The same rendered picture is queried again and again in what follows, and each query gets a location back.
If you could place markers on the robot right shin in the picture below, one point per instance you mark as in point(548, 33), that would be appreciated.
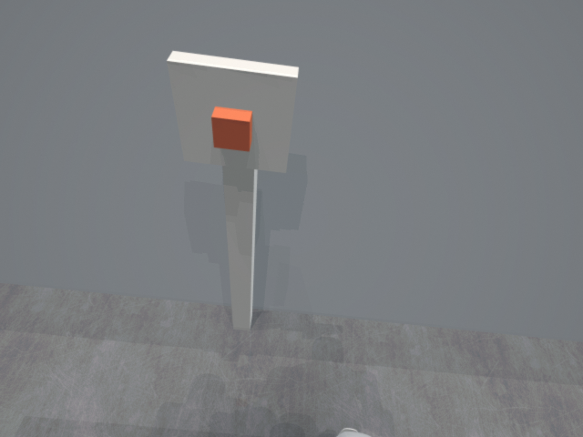
point(348, 430)

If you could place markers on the panel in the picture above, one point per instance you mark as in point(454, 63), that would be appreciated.
point(199, 83)

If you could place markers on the button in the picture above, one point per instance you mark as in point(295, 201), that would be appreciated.
point(232, 128)

